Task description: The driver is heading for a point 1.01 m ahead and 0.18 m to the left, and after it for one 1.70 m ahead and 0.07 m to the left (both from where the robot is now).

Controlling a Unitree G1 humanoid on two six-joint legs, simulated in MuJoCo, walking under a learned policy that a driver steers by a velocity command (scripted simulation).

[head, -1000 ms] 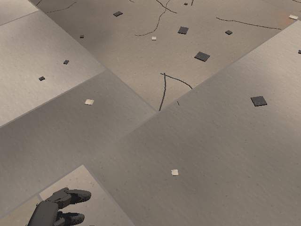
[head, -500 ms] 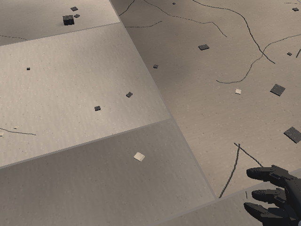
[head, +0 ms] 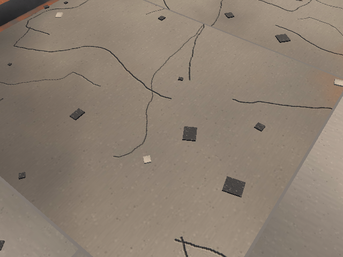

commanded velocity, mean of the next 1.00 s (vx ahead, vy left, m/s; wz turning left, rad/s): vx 1.00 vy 0.00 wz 0.43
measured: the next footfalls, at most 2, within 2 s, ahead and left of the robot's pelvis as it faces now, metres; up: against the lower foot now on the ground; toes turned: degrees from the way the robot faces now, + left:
left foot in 0.40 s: +0.58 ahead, +0.08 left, +0.00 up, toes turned +7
right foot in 0.80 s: +1.01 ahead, -0.05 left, +0.00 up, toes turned +27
